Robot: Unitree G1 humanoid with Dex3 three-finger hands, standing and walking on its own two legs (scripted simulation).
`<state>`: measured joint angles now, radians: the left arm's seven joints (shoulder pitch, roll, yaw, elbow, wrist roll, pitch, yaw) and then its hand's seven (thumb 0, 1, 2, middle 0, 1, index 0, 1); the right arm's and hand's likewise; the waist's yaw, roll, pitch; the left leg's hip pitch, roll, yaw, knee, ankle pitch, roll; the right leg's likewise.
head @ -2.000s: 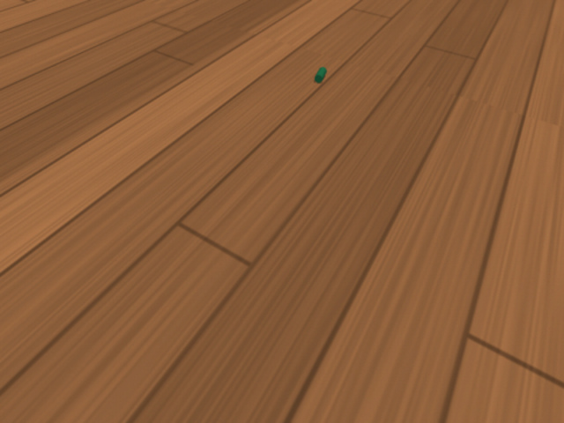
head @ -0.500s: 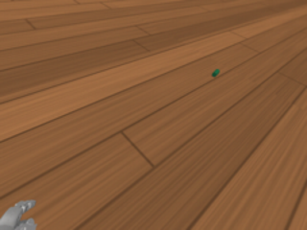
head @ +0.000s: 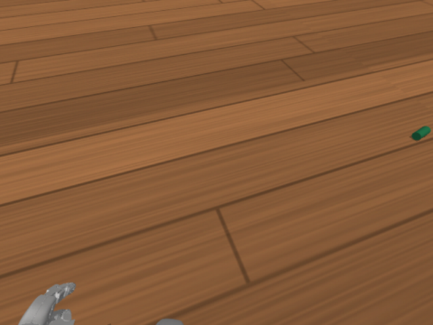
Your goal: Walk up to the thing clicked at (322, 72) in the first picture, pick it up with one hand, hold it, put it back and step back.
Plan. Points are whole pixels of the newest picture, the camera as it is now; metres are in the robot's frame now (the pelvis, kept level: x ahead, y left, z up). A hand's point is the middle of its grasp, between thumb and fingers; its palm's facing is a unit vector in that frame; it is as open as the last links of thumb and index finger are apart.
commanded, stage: walk up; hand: left
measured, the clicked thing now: (421, 133) +1.48 -1.27 -0.72
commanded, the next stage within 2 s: none
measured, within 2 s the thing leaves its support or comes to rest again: neither
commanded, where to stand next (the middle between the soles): +1.32 -1.67 m, yaw +39 degrees
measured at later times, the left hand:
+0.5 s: hand (174, 250) +0.30 +0.14 -0.16, palm faces +0.12 -0.96 -0.25, open 7.4 cm
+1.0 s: hand (248, 205) +0.43 -0.04 -0.14, palm faces +0.39 -0.86 -0.34, open 7.4 cm
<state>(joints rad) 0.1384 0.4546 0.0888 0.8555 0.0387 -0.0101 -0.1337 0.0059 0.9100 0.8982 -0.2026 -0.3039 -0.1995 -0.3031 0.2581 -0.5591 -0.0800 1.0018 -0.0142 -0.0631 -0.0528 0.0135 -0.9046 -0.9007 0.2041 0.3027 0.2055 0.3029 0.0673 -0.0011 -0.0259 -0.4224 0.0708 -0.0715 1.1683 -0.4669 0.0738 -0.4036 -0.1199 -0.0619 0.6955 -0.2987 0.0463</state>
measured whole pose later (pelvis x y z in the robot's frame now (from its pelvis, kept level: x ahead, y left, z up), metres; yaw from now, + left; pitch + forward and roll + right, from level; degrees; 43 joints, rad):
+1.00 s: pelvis +0.49 -0.34 +0.01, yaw +23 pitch +0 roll -1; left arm 0.28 0.48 0.10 0.76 0.04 0.07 -0.10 0.01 0.91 0.90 -0.21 -0.30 -0.20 -0.30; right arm 0.34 -0.43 -0.02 0.94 0.00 -0.10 -0.06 0.01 -0.90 -0.90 0.21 0.30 0.21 0.30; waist 0.07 -0.07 0.03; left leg -0.45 0.00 0.14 0.72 -0.26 0.06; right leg -0.23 0.04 -0.21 0.59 -0.36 -0.11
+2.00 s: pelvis +0.80 -0.69 -0.01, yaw +29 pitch -1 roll +0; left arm 0.19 0.53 0.09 0.74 0.04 0.12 -0.12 0.01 0.91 0.90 -0.21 -0.30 -0.20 -0.30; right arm 0.40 -0.51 -0.04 0.90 -0.03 -0.09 -0.08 0.01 -0.90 -0.90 0.21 0.30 0.21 0.30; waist -0.03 -0.14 0.09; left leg -0.40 0.15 -0.01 0.76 -0.36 -0.01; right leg -0.58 -0.09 0.12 0.99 -0.38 0.02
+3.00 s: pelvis +1.02 -1.04 -0.01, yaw +33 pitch -1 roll -1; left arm 0.21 0.45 0.04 0.70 0.05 0.11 -0.07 0.01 0.90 0.90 -0.21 -0.31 -0.21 -0.30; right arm 0.39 -0.44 -0.03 0.92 -0.01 -0.09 -0.08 0.01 -0.90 -0.90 0.21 0.30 0.21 0.30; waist 0.02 -0.06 0.07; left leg -0.40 -0.01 0.07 0.76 -0.35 0.07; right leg -0.43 0.04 -0.04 0.79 -0.34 -0.07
